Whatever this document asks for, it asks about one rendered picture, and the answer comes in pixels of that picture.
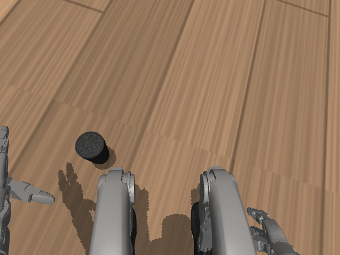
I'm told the right robot foot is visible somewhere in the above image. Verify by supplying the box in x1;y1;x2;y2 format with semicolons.
191;202;213;255

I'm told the right robot hand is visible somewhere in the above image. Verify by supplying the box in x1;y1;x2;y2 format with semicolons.
246;208;288;255

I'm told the left robot hand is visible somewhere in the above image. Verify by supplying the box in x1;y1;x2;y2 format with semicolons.
0;125;55;204

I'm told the left robot arm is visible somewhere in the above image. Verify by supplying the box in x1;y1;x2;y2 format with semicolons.
0;188;11;255

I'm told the cup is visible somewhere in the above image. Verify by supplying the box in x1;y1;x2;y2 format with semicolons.
75;131;109;164

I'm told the right robot arm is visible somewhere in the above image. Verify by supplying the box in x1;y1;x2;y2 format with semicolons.
270;242;300;255

